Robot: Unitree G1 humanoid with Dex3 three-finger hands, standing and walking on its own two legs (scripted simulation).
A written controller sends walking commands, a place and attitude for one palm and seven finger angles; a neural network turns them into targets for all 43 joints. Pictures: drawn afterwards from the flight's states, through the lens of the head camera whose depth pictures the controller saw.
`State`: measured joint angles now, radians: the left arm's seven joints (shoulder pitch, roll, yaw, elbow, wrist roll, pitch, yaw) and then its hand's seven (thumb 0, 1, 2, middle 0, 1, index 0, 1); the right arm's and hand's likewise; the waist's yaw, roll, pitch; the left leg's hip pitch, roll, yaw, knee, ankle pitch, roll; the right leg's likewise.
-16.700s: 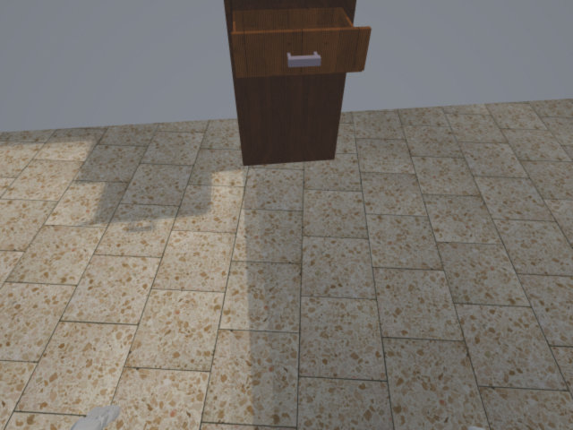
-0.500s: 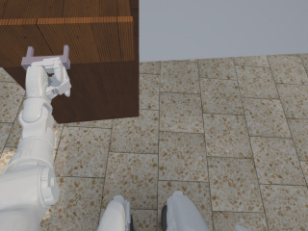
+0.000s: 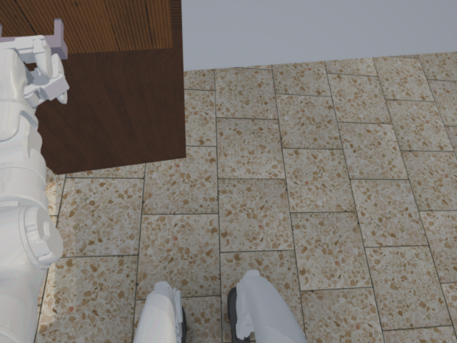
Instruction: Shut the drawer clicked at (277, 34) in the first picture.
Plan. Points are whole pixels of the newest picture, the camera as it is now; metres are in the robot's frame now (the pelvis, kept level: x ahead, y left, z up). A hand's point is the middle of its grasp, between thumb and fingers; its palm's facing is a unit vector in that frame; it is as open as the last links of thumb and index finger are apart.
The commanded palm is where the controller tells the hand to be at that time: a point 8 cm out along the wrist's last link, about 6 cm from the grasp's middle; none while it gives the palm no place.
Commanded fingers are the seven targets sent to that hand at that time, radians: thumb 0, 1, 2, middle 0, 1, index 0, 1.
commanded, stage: push the drawer shut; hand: left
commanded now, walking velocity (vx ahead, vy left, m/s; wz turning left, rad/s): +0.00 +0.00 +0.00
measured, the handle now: (27, 37) +0.61 +0.27 +0.06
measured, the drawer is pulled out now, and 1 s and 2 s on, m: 0.05 0.00 0.00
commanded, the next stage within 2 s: pull the fist back off the drawer in 0.68 s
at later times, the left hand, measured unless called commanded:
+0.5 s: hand (57, 49) +0.58 +0.23 +0.06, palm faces +0.09 -0.99 -0.04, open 3.4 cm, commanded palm +0.60 +0.24 +0.06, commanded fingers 0.00 0.90 0.90 -1.40 -1.60 -1.40 -1.60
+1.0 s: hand (54, 47) +0.59 +0.23 +0.06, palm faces +0.10 -0.99 -0.06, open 3.5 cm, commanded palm +0.60 +0.23 +0.06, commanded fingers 0.00 0.90 0.90 -1.40 -1.60 -1.40 -1.60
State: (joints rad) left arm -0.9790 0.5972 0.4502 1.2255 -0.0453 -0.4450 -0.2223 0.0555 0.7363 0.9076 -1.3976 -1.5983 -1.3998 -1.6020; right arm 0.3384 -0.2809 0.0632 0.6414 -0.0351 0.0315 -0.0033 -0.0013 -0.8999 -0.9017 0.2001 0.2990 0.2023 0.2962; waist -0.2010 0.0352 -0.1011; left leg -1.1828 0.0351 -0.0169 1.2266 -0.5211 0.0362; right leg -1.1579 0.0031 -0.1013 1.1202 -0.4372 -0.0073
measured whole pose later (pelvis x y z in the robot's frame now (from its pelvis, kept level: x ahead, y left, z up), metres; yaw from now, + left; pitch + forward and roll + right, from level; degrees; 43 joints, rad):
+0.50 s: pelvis +0.00 +0.01 -0.01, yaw -1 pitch +31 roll -7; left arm -1.20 0.74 0.47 1.34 0.05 -0.37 -0.21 0.08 0.70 0.94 -1.40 -1.60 -1.40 -1.60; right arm 0.40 -0.27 0.10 0.64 -0.06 0.06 0.02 0.00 -0.90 -0.90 0.20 0.30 0.20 0.30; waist -0.27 0.05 -0.09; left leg -1.29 0.04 -0.04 1.26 -0.52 0.04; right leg -1.24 0.01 -0.12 1.12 -0.43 0.00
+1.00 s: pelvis -0.02 +0.00 -0.02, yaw -1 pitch +32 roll -8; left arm -1.33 0.81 0.39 1.37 0.06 -0.30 -0.19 0.11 0.64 0.94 -1.40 -1.60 -1.40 -1.60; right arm 0.39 -0.28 0.12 0.65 -0.07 0.00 0.01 0.00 -0.90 -0.90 0.20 0.30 0.20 0.30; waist -0.30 0.05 -0.08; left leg -1.37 0.03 -0.07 1.29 -0.49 0.04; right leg -1.31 0.01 -0.15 1.14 -0.40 -0.01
